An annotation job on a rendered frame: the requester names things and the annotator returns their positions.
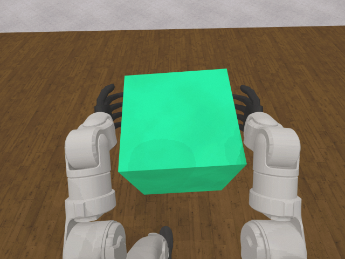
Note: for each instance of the robot right upper arm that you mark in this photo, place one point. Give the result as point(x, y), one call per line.
point(271, 239)

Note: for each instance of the robot left hand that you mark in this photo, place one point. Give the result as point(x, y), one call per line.
point(103, 103)

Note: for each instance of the robot left shin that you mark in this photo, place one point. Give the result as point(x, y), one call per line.
point(156, 234)

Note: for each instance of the carton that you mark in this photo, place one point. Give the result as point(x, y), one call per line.
point(179, 132)

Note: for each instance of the robot left forearm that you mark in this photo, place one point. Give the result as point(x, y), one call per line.
point(88, 167)

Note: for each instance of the robot left upper arm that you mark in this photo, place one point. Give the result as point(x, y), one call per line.
point(96, 240)

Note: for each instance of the robot right hand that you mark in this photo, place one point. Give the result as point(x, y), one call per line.
point(252, 104)

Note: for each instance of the robot right forearm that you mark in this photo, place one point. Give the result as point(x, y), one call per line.
point(276, 155)

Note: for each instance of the robot left thigh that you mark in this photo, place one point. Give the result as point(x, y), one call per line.
point(149, 247)

